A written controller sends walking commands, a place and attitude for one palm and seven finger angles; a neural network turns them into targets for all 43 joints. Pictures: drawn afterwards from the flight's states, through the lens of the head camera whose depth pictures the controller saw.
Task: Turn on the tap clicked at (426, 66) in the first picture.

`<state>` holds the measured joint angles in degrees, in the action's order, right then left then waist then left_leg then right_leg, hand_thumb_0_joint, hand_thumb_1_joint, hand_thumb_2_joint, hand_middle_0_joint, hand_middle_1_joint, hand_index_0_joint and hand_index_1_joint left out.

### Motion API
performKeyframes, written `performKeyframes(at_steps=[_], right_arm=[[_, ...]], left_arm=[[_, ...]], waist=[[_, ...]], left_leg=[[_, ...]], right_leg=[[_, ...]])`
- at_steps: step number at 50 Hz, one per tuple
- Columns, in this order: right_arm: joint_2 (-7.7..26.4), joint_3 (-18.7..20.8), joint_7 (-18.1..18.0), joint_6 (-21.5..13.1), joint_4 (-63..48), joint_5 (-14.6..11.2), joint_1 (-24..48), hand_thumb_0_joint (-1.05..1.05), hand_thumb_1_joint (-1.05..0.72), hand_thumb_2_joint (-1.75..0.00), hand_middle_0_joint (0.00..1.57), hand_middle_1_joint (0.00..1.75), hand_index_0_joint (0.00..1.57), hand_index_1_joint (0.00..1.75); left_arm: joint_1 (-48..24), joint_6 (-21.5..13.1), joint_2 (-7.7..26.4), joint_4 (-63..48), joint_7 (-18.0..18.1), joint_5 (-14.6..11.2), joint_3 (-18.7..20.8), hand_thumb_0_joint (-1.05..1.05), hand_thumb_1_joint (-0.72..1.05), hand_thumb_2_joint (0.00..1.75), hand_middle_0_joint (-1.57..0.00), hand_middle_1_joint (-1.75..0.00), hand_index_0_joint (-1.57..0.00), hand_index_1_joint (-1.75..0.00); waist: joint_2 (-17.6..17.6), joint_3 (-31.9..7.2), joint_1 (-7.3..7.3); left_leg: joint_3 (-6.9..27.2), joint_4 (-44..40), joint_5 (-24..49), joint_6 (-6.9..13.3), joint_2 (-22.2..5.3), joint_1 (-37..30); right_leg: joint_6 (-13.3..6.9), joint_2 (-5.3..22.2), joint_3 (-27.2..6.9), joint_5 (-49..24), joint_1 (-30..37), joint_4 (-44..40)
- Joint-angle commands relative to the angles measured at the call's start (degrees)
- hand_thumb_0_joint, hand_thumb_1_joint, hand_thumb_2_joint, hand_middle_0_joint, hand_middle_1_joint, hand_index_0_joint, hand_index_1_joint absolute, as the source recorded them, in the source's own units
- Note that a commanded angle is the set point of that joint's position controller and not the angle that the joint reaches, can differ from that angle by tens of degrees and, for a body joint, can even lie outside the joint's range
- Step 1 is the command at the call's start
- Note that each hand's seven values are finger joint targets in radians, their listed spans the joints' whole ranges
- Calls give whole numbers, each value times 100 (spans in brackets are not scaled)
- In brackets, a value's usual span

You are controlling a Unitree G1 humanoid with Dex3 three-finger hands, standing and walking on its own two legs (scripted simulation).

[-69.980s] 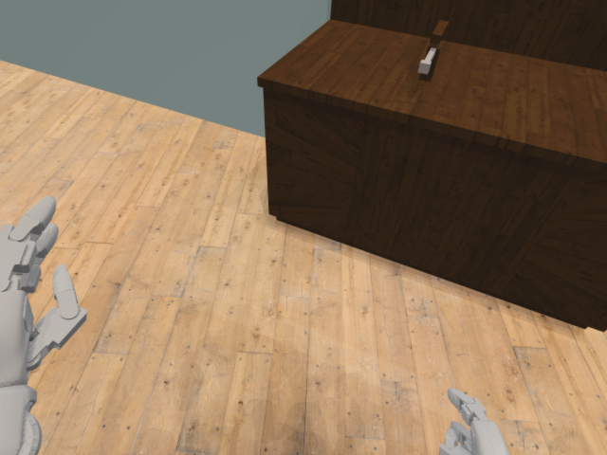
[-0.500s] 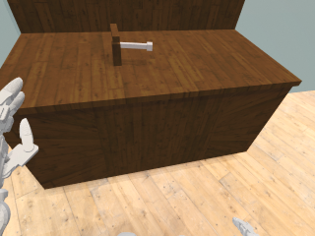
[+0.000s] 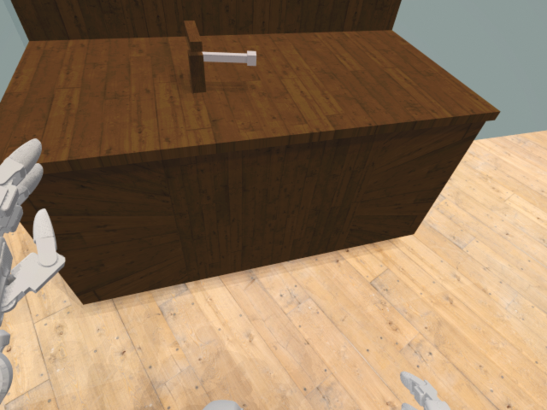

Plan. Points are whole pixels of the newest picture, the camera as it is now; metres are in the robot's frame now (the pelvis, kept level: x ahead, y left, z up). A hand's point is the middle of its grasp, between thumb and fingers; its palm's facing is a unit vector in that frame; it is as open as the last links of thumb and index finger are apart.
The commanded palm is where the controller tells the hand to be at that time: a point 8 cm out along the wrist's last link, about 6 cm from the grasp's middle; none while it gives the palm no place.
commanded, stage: stop stepping back and stand still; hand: left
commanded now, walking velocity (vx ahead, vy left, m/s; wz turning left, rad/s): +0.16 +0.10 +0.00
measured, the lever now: (251, 58) +0.94 +0.09 +0.09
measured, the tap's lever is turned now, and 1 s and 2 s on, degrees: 79 79 79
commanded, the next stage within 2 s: stand and check the lever's angle in 1.16 s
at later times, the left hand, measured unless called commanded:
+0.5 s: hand out of the picture +0.18 +0.27 +0.19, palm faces +0.38 -0.85 -0.37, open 7.4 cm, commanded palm +0.13 +0.31 +0.22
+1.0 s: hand out of the picture +0.20 +0.30 +0.19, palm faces +0.42 -0.85 -0.33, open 7.4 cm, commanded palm +0.15 +0.33 +0.22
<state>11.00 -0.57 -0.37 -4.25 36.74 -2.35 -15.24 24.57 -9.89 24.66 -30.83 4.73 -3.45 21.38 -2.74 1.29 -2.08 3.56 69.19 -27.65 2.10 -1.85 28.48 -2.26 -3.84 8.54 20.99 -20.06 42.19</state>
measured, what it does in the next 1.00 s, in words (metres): steps on the spot: right foot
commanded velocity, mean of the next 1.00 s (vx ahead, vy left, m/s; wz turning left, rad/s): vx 0.01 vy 0.01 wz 0.00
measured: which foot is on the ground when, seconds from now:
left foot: down 0.00-1.00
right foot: down 0.00-0.14, up 0.16-0.38, down 0.40-1.00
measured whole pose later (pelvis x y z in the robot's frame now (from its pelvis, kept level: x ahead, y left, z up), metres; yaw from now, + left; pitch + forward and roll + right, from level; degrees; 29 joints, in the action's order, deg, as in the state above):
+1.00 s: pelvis +0.00 +0.05 +0.04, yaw +2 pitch -1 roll -1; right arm 11.6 -0.7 -3.7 -5.5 33.6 -0.9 -9.4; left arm 27.2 -9.4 19.8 -26.9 8.9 -3.5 17.5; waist 0.5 1.2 0.6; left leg 0.0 27.7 -17.1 2.4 1.7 9.7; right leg -0.2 -0.7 1.1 12.0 -12.6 25.6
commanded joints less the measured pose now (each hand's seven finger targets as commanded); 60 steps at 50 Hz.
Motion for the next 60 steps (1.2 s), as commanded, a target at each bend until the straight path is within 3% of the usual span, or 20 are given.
performKeyframes(at_steps=[1,4,6,7,8,9,12,16,18,19,21,22,24,27,28,29,33,35,42,60], right_arm=[[608,326,-68,-260,-1042,-78,723,0,-90,-90,20,30,20,30],[645,303,-231,-336,-958,-21,743,0,-90,-90,20,30,20,30],[739,331,-406,-468,-980,24,629,0,-90,-90,20,30,20,30],[873,363,-433,-519,-1059,115,635,0,-90,-90,20,30,20,30],[631,277,-448,-590,-963,167,601,0,-90,-90,20,30,20,30],[646,274,-376,-644,-811,243,457,0,-90,-90,20,30,20,30],[784,332,-178,-560,-634,107,477,0,-90,-90,20,30,20,30],[805,245,-150,-449,-908,116,668,0,-90,-90,20,30,20,30],[807,210,-163,-385,-950,109,748,0,-90,-90,20,30,20,30],[771,217,-185,-372,-969,110,778,0,-90,-90,20,30,20,30],[701,276,-188,-356,-1017,103,818,0,-90,-90,20,30,20,30],[742,417,-176,-339,-962,41,655,0,-90,-90,20,30,20,30],[632,296,-203,-323,-888,81,723,0,-90,-90,20,30,20,30],[626,163,-406,-380,-904,192,867,0,-90,-90,20,30,20,30],[789,217,-457,-472,-1002,230,929,0,-90,-90,20,30,20,30],[726,206,-465,-535,-997,168,889,0,-90,-90,20,30,20,30],[688,187,-408,-614,-851,132,905,0,-90,-90,20,30,20,30],[716,261,-356,-575,-917,118,922,0,-90,-90,20,30,20,30],[754,250,-378,-469,-1075,155,1044,0,-90,-90,20,30,20,30],[781,256,-398,-272,-1175,146,1057,0,-90,-90,20,30,20,30]], left_arm=[[-248,-373,991,-1837,189,-49,787,0,90,90,-20,-30,-20,-30],[-363,-290,1007,-1904,344,30,764,0,90,90,-20,-30,-20,-30],[-227,-276,922,-1747,448,-8,783,0,90,90,-20,-30,-20,-30],[-408,-358,898,-2014,488,6,790,0,90,90,-20,-30,-20,-30],[-797,-501,1088,-2155,566,179,867,0,90,90,-20,-30,-20,-30],[-850,-595,1154,-1848,548,206,944,0,90,90,-20,-30,-20,-30],[-474,-499,633,-1025,439,79,579,0,90,90,-20,-30,-20,-30],[105,-313,606,-758,343,1,570,0,90,90,-20,-30,-20,-30],[113,-288,565,-686,322,-37,538,0,90,90,-20,-30,-20,-30],[122,-306,660,-630,322,-42,600,0,90,90,-20,-30,-20,-30],[73,-299,636,-471,281,-47,564,0,90,90,-20,-30,-20,-30],[-28,-314,633,-704,277,-104,533,0,90,90,-20,-30,-20,-30],[-309,-310,780,-1186,323,-87,566,0,90,90,-20,-30,-20,-30],[-342,-348,740,-1681,454,-3,445,0,90,90,-20,-30,-20,-30],[-306,-397,680,-1763,505,-31,427,0,90,90,-20,-30,-20,-30],[-177,-376,689,-1545,552,0,474,0,90,90,-20,-30,-20,-30],[-182,-299,542,-691,534,62,431,0,90,90,-20,-30,-20,-30],[-53,-298,369,-448,451,4,293,0,90,90,-20,-30,-20,-30],[-163,-396,475,-931,522,1,296,0,90,90,-20,-30,-20,-30],[-81,-336,439,-759,533,-26,253,0,90,90,-20,-30,-20,-30]], waist=[[44,-526,59],[306,-645,79],[-559,-735,31],[-2180,-745,79],[-2194,-499,-31],[-1711,-478,-145],[-295,89,-95],[-692,-207,30],[-168,-208,134],[353,-291,151],[1247,-199,65],[1612,-462,139],[897,-378,54],[-515,-444,-9],[-1451,-343,107],[-1599,-339,176],[215,-335,249],[668,-541,154],[-163,-672,206],[4,-824,218]], left_leg=[[481,1067,366,42,-376,176],[-250,-1724,575,144,-279,-1104],[-456,-4119,1054,198,-60,-2105],[724,-5061,1753,539,-786,-2480],[1159,-4793,3932,639,-1038,-2541],[1379,-4336,4677,660,-1075,-2597],[1710,-4463,3359,905,-1390,-1836],[907,-4356,2308,672,-960,-1044],[770,-4072,1527,507,-811,-455],[579,-3584,1083,394,-608,-102],[-36,-1986,11,39,207,390],[11,-1313,-57,-30,207,68],[294,-1832,161,33,-182,-573],[-15,-4551,704,139,-110,-2001],[896,-5261,346,341,-647,-1806],[1382,-5617,-128,529,-1001,-1409],[809,-4593,2575,302,-672,-1329],[280,-4310,1684,43,-219,-1248],[415,-4710,2409,54,-411,-1643],[291,-4658,3006,-45,-410,-1812]], right_leg=[[-1298,2413,-2660,-1450,-590,-1639],[-841,1849,-1601,-722,-1012,-1140],[-449,1120,-887,-183,-1008,364],[-73,229,-365,834,-1507,2048],[20,-16,-373,1394,-2040,2778],[31,82,-608,1449,-2252,2778],[94,424,-1072,608,-1801,1913],[170,303,-558,38,140,-73],[152,269,-483,-624,1237,-1364],[19,543,-917,-835,1738,-1817],[-793,1968,-3232,442,1381,-2670],[-1021,2296,-3651,741,1130,-2998],[-1024,2295,-3104,481,275,-2689],[-306,1226,-1458,750,-377,-1513],[-19,612,-986,599,-322,-821],[193,283,-716,494,-87,-426],[214,514,-934,-1304,1051,-1810],[30,935,-1546,-1434,1260,-2035],[19,834,-1332,-1838,1236,-1735],[39,837,-1258,-2409,1420,-1817]])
